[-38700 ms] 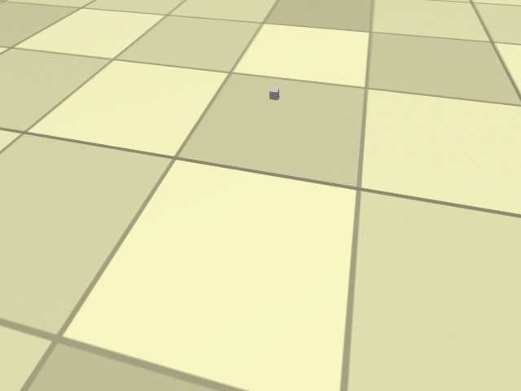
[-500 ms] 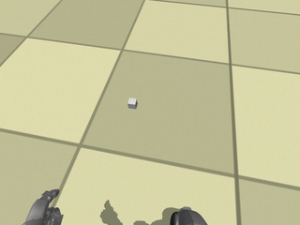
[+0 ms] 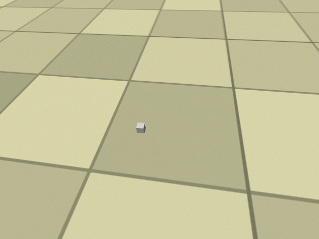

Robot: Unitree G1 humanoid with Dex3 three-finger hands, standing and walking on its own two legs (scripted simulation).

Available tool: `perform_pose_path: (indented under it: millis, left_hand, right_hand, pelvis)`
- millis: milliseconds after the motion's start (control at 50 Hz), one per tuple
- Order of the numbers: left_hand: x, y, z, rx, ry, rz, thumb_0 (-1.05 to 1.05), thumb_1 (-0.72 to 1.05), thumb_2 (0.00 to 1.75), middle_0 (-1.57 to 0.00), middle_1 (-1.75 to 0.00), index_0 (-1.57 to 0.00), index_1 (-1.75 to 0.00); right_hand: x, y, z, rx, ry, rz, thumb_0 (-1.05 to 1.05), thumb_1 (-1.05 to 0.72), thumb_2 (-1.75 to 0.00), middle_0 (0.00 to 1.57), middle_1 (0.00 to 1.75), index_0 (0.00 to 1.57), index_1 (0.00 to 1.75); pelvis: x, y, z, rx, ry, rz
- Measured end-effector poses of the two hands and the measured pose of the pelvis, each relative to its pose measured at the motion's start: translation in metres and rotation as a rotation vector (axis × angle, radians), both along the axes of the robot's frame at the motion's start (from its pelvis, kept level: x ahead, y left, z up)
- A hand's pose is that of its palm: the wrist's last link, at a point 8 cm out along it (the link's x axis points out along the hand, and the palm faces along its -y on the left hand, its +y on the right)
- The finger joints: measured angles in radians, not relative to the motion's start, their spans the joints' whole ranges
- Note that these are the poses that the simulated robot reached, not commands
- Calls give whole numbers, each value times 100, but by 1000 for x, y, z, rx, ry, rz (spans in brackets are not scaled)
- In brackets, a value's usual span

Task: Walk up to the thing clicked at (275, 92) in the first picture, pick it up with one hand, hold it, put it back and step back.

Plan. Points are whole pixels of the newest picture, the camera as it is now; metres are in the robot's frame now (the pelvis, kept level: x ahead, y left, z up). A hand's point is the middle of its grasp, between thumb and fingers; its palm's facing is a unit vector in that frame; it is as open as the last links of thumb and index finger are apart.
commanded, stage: step back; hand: left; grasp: from above
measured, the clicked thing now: (140, 127) +1.08 +0.25 -0.73
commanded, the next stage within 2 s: stand in 0.70 s
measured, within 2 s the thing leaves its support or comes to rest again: neither
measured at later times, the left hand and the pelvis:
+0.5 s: hand out of the picture +0.12 +0.27 -0.14, palm faces -0.01 -0.93 -0.37, open 7.4 cm; pelvis +0.03 +0.00 +0.00, yaw -1 degrees
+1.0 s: hand out of the picture +0.14 +0.26 -0.14, palm faces -0.02 -0.94 -0.34, open 7.4 cm; pelvis +0.05 +0.01 +0.02, yaw -1 degrees
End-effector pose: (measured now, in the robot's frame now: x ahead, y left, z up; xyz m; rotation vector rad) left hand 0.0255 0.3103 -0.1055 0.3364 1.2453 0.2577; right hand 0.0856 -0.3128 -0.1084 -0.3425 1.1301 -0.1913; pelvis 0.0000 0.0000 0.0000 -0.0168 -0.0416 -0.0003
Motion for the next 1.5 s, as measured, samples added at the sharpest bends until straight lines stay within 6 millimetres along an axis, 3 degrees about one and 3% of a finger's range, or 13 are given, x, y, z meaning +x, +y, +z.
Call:
perform_pose_path:
  millis: [140, 260, 420, 580, 740, 940, 1120, 1380, 1500]
  left_hand:
    - [21, 10, 1, -9, -28, -40, 1, 90, 90, -20, -30, -20, -30]
    - [40, 5, 3, 0, -65, -62, 1, 90, 90, -20, -30, -20, -30]
    - [65, 8, -1, -14, -63, -41, 1, 90, 90, -20, -30, -20, -30]
    - [101, 0, -1, -10, -112, -57, 1, 90, 90, -20, -30, -20, -30]
    - [107, 2, -3, -18, -88, -35, 1, 90, 90, -20, -30, -20, -30]
    - [105, -6, 1, -47, -39, -45, 1, 90, 90, -20, -30, -20, -30]
    - [98, -12, 10, -54, -62, -60, 1, 90, 90, -20, -30, -20, -30]
    - [60, -12, 8, -58, -7, -58, 1, 90, 90, -20, -30, -20, -30]
    - [46, -10, 5, -62, 34, -50, 1, 90, 90, -20, -30, -20, -30]
  right_hand:
    - [-37, 20, -1, 34, 69, -39, 1, -91, -90, 21, 30, 21, 30]
    - [-42, 14, -3, 42, 92, -63, 1, -90, -90, 21, 30, 21, 30]
    - [-12, 12, -2, 5, 69, -56, 1, -91, -90, 21, 30, 20, 30]
    - [21, 9, 0, 6, 50, -44, 1, -90, -90, 21, 30, 21, 30]
    - [60, 19, -2, 9, 1, -15, 1, -91, -90, 21, 30, 20, 30]
    - [72, 33, 9, 40, -7, -11, 1, -91, -90, 21, 30, 21, 30]
    - [53, 29, 15, 48, -10, -26, 1, -91, -90, 21, 30, 21, 30]
    - [-8, 19, 12, 41, 96, -64, 1, -91, -90, 21, 30, 21, 30]
    - [-27, 18, 9, 35, 147, -76, 1, -91, -90, 21, 30, 20, 30]
  pelvis:
    - [-5, 5, 5, 26, -3, -25]
    - [2, -3, 5, 1, 4, -20]
    - [23, 9, 3, 24, 12, -9]
    - [37, -2, 3, 3, 11, -8]
    - [51, 8, 1, 26, -4, 4]
    - [50, 8, 15, 15, -2, -12]
    - [34, 6, 22, 14, -23, -11]
    - [15, 3, 24, 9, -14, -9]
    - [14, 3, 23, 10, -2, -9]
